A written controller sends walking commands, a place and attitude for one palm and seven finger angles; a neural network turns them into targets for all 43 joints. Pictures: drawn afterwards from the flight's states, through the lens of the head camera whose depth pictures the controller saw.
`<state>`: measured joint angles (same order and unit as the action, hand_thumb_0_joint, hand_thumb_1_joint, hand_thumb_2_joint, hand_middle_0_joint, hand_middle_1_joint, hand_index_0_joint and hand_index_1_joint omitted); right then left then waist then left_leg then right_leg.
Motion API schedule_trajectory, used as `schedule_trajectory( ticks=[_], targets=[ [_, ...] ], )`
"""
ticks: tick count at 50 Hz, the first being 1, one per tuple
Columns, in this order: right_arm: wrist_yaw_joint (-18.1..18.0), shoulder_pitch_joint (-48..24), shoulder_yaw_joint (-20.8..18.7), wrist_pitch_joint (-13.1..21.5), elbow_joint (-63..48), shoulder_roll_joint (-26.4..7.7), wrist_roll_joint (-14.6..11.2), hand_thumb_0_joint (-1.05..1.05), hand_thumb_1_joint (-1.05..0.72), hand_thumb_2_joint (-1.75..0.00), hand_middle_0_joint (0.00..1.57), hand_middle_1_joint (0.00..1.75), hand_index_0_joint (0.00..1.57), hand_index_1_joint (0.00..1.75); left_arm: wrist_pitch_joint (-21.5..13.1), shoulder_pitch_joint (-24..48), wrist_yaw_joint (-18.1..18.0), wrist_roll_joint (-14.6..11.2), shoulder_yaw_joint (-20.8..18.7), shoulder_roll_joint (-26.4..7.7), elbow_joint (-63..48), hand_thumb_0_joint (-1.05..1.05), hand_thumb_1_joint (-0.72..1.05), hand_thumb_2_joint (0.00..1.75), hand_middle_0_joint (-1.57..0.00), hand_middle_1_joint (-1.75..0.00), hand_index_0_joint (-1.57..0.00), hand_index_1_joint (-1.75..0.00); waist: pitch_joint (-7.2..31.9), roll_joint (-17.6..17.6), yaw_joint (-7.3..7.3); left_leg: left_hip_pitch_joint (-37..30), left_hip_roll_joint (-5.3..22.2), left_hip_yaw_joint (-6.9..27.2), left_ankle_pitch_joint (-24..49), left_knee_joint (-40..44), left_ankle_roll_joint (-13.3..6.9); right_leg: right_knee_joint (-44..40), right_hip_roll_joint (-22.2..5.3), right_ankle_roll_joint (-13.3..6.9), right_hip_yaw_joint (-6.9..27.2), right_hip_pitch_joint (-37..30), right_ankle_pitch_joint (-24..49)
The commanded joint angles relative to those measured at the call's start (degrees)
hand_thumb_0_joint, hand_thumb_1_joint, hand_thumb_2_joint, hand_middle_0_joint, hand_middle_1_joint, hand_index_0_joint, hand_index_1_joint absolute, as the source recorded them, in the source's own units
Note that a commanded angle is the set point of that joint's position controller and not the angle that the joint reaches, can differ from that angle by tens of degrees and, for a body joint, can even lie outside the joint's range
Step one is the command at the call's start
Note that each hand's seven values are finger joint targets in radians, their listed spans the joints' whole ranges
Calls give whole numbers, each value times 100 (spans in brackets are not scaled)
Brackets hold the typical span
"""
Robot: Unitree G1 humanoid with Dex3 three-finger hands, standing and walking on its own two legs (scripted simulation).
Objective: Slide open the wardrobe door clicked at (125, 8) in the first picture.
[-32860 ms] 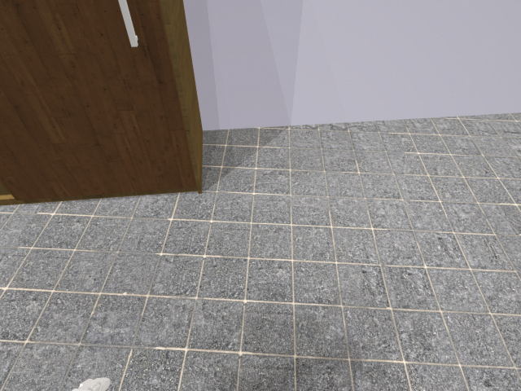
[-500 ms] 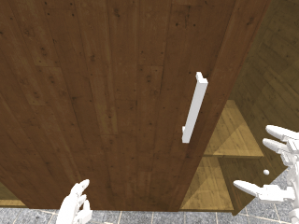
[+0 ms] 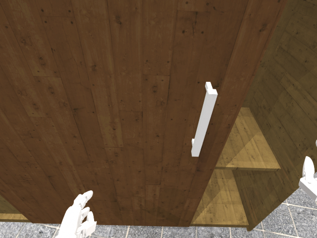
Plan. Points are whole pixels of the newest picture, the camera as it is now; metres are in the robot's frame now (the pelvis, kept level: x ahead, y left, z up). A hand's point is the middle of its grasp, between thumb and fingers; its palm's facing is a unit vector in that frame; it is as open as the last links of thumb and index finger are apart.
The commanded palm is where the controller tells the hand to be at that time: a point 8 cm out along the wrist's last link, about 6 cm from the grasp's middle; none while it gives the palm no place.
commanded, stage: draw the hand back to the body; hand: right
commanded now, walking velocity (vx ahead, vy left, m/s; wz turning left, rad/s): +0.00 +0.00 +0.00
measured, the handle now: (201, 122) +0.36 -0.11 +0.14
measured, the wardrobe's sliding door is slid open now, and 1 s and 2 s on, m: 0.35 0.35 0.35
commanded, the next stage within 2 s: step back with the hand held close in 0.28 s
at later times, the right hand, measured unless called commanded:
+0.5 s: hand (309, 172) +0.19 -0.27 +0.18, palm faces +0.49 +0.79 -0.38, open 7.5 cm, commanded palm +0.14 -0.30 +0.18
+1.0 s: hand out of the picture +0.14 -0.29 +0.16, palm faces +0.42 +0.77 -0.48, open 7.5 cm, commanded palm +0.08 -0.32 +0.18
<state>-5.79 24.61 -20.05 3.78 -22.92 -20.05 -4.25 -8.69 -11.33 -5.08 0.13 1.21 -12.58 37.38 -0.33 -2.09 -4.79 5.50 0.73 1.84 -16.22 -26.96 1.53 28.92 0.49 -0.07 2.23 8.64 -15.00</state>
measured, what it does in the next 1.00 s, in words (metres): shifts its weight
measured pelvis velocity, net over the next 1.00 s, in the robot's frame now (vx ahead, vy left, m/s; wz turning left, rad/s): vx -0.07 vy -0.02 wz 0.01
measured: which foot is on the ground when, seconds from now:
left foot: down 0.00-1.00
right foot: down 0.00-1.00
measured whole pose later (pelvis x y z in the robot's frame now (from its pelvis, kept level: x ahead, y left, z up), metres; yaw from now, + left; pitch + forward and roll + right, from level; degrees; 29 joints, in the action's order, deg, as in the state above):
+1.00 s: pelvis -0.07 -0.02 +0.00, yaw +1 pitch +0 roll +2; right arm -6.8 29.0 -25.2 12.1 -27.6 -23.1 -1.6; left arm -3.6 -11.0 -5.2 -0.2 0.2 -12.2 32.6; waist -2.8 -0.7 -1.7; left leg 17.4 0.7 2.7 -9.0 -26.5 3.3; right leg 30.7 0.5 -1.7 1.4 21.4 -9.3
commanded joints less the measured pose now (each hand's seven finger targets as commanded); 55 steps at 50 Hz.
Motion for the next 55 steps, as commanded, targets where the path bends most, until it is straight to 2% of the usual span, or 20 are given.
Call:
schedule_trajectory(
  ticks=[1,15,19,20,21,22,23,24,26,28,32,33,37,40,46,47,49,51,52,55],
  targets=[
    [-69,-696,-475,380,-1307,-1030,6,0,-90,-90,20,30,20,30,-349,809,-4,5,-220,-635,-952,0,90,90,-20,-30,-20,-30,286,-155,24,361,-19,-328,787,503,-257,-609,-150,-74,-84,-259,824],
    [-20,-622,-552,296,-1117,-1061,-17,0,-90,-90,20,30,20,30,-218,872,-27,42,-217,-592,-931,0,90,90,-20,-30,-20,-30,178,-43,-2,290,-35,-308,874,738,-225,-657,-111,-113,-208,-349,899],
    [-26,-677,-539,314,-1281,-1076,16,0,-90,-90,20,30,20,30,-232,868,-24,56,-218,-593,-917,0,90,90,-20,-30,-20,-30,300,-310,-8,210,-37,-296,953,750,-243,-687,-94,-101,-217,-445,994],
    [-62,-968,-724,313,-1235,-1292,0,0,-90,-90,20,30,20,30,-226,870,-42,54,-216,-612,-880,0,90,90,-20,-30,-20,-30,295,-113,8,220,-49,-299,942,782,-238,-690,-87,-110,-204,-431,976],
    [-132,-1902,-1425,614,-1720,-2009,60,0,-90,-90,20,30,20,30,-95,888,-4,-11,-120,-637,-1101,0,90,90,-20,-30,-20,-30,-332,-5,224,837,134,273,1212,1193,-220,-518,-101,-204,-109,10,547],
    [-132,-1901,-1457,761,-1459,-2041,88,0,-90,-90,20,30,20,30,-17,876,-29,6,-111,-598,-975,0,90,90,-20,-30,-20,-30,-338,17,250,885,269,285,1199,1265,-255,-471,-67,-194,-37,34,415],
    [-78,-999,-1014,718,-821,-1423,88,0,-90,-90,20,30,20,30,56,879,-23,39,-122,-554,-874,0,90,90,-20,-30,-20,-30,-338,426,292,1019,266,252,1304,1267,-240,-390,-73,-200,-18,-41,572],
    [-25,-564,-744,690,-780,-1122,127,0,-90,-90,20,30,20,30,135,849,12,55,-176,-618,-944,0,90,90,-20,-30,-20,-30,-116,297,286,972,278,206,1562,1162,-229,-362,-117,-197,-44,-132,854],
    [0,-65,-658,699,-928,-1012,117,0,-90,-90,20,30,20,30,252,792,35,52,-246,-675,-1137,0,90,90,-20,-30,-20,-30,387,15,264,752,270,76,1854,906,-162,-446,-195,-201,-90,-253,1432],
    [-30,196,-758,716,-1097,-1105,124,0,-90,-90,20,30,20,30,348,774,19,41,-293,-682,-1228,0,90,90,-20,-30,-20,-30,755,-81,258,629,202,-49,2073,720,-89,-501,-255,-203,-124,-388,2043],
    [-110,342,-1173,778,-1464,-1546,125,0,-90,-90,20,30,20,30,488,782,-29,13,-350,-674,-1348,0,90,90,-20,-30,-20,-30,1021,22,244,545,120,-120,2069,582,-34,-545,-304,-205,-86,-254,2234],
    [-112,382,-1102,797,-1473,-1437,104,0,-90,-90,20,30,20,30,506,765,-33,4,-338,-645,-1383,0,90,90,-20,-30,-20,-30,993,52,264,545,94,-117,1932,547,-28,-589,-320,-205,-37,-132,2130],
    [-165,404,-1361,953,-1780,-1680,135,0,-90,-90,20,30,20,30,459,733,-65,-8,-390,-695,-1458,0,90,90,-20,-30,-20,-30,1025,-340,235,327,-12,-110,1756,291,-11,-728,-367,-261,62,320,1698],
    [-166,458,-1244,1031,-1748,-1483,145,0,-90,-90,20,30,20,30,365,654,-61,-19,-392,-702,-1479,0,90,90,-20,-30,-20,-30,871,-467,273,255,-61,-91,1506,100,0,-877,-443,-316,167,787,979],
    [-196,225,-1121,1153,-1516,-1284,241,0,-90,-90,20,30,20,30,184,563,-50,-50,-421,-770,-1419,0,90,90,-20,-30,-20,-30,384,-97,351,408,-10,208,436,319,-48,-904,-406,-393,274,1764,-1133],
    [-211,209,-1238,1180,-1509,-1418,253,0,-90,-90,20,30,20,30,153,562,-65,-34,-442,-792,-1387,0,90,90,-20,-30,-20,-30,379,-28,357,559,3,266,232,437,-67,-853,-376,-389,273,1679,-1200],
    [-226,112,-1090,1208,-1493,-1299,259,0,-90,-90,20,30,20,30,113,521,-46,-38,-418,-749,-1362,0,90,90,-20,-30,-20,-30,334,190,380,923,119,376,-322,664,-122,-608,-298,-339,222,1539,-1259],
    [-275,23,-1068,1268,-1555,-1337,270,0,-90,-90,20,30,20,30,80,442,-38,-43,-424,-744,-1272,0,90,90,-20,-30,-20,-30,294,334,423,1721,321,490,-981,987,-241,-44,-186,-240,110,1005,-1141],
    [-309,1,-1177,1277,-1642,-1495,270,0,-90,-90,20,30,20,30,72,421,-48,1,-433,-768,-1219,0,90,90,-20,-30,-20,-30,323,273,434,1990,374,523,-1113,1069,-292,74,-138,-206,68,774,-1018],
    [-379,-106,-1089,1322,-1791,-1419,258,0,-90,-90,20,30,20,30,22,397,-54,-11,-388,-727,-1172,0,90,90,-20,-30,-20,-30,321,161,475,2266,368,357,-1207,865,-294,71,-195,-174,233,666,-1068]
  ],
)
